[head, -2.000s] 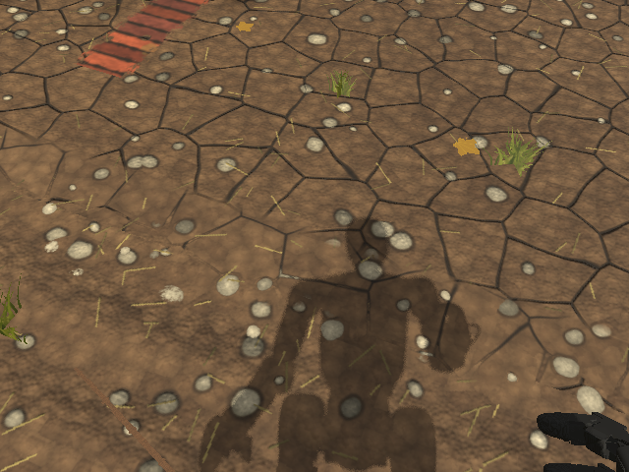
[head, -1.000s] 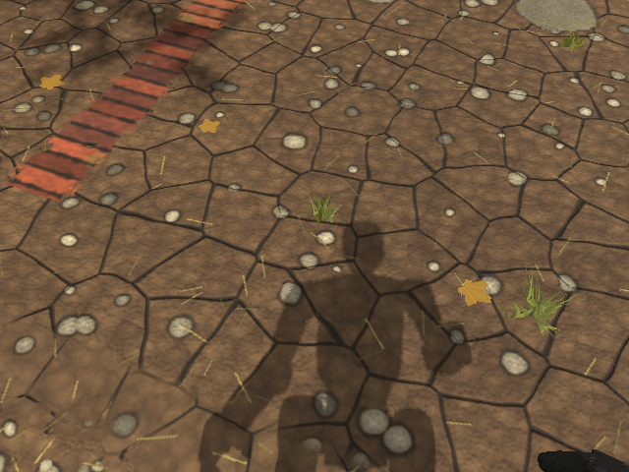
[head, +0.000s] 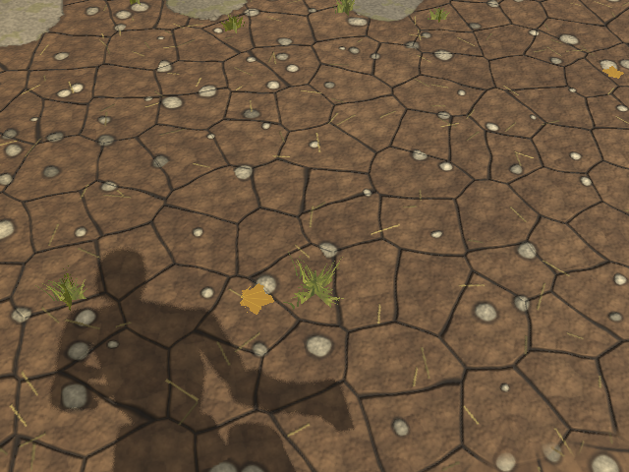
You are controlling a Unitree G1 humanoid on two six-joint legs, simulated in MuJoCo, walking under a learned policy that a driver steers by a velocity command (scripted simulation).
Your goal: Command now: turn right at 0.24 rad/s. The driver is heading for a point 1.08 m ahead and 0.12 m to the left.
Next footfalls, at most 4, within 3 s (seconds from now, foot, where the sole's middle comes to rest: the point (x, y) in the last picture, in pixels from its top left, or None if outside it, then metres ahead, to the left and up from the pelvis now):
0.24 right None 0.02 -0.15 -0.77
1.98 right None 0.42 -0.13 -0.77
2.52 left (268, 355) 0.73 0.11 -0.77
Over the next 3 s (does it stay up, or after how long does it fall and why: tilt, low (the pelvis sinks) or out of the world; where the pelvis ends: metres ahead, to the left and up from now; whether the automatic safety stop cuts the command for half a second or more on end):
stays up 0.82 0.00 0.00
